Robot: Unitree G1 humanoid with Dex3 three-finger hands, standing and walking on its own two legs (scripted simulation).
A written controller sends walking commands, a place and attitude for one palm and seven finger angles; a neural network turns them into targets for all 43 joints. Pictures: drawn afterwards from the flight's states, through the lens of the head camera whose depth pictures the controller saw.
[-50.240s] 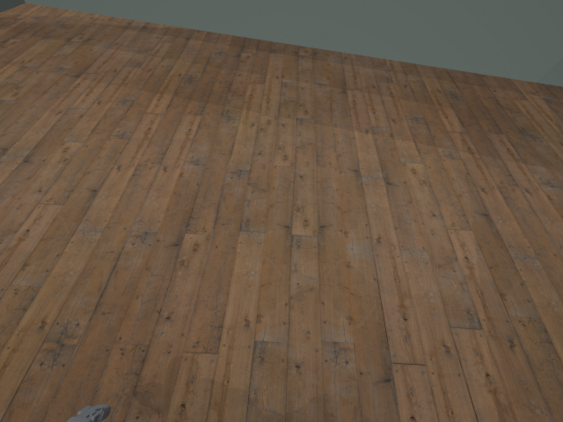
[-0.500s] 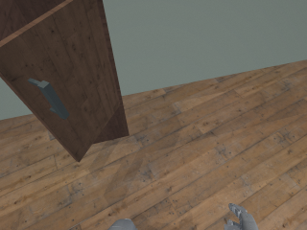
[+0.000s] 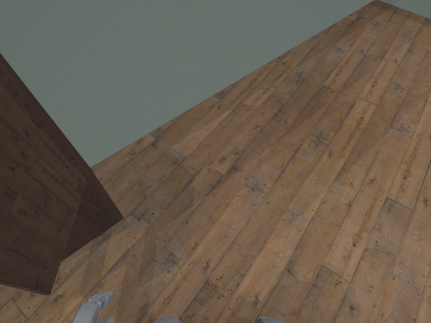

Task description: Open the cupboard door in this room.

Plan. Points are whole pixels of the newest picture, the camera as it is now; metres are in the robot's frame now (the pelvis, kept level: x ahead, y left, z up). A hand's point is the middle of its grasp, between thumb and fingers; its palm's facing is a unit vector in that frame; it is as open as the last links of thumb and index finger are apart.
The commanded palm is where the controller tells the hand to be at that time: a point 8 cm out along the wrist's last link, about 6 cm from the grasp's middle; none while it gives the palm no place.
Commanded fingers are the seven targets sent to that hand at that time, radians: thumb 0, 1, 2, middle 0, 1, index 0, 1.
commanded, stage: walk to a spot facing it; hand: left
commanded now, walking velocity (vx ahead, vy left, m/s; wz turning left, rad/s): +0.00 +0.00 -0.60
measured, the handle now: out of the picture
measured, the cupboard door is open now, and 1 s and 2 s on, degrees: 50 50 50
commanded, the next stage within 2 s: turn to face it in 1.68 s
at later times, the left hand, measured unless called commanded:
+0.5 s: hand (130, 302) +0.17 +0.20 -0.15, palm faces -0.24 -0.95 -0.18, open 7.4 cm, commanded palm none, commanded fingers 0.00 0.90 0.90 -0.20 -0.30 -0.20 -0.30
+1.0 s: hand (215, 231) +0.32 +0.02 -0.15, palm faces -0.54 -0.82 -0.19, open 7.4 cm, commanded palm none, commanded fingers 0.00 0.90 0.90 -0.20 -0.30 -0.20 -0.30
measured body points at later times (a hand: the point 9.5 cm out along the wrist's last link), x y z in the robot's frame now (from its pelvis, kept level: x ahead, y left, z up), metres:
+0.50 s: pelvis +0.05 +0.02 +0.02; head +0.09 +0.03 +0.47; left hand +0.18 +0.25 -0.14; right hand +0.04 -0.23 -0.11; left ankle +0.06 +0.14 -0.72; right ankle -0.01 -0.10 -0.64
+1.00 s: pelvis +0.18 -0.10 +0.02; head +0.21 -0.13 +0.47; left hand +0.35 +0.07 -0.13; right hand +0.09 -0.35 -0.12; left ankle +0.31 +0.00 -0.67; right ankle +0.09 -0.16 -0.72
